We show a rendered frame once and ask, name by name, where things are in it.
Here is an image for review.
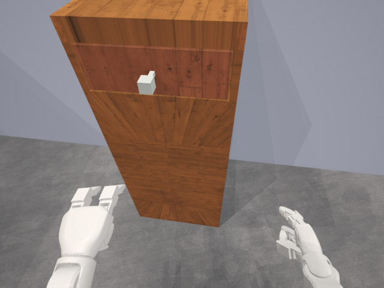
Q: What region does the left robot forearm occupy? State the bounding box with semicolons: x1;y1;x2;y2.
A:
46;255;97;288

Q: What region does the handle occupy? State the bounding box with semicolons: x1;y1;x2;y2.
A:
137;71;156;95

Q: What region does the right robot forearm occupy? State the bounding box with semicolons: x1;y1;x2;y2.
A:
301;252;343;288

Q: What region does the right robot hand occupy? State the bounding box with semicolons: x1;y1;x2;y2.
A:
276;206;323;263

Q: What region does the cabinet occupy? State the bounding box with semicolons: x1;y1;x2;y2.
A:
50;0;248;227

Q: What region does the drawer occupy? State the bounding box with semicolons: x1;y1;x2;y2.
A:
72;43;233;100

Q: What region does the left robot hand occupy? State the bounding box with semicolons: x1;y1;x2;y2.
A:
59;184;125;258

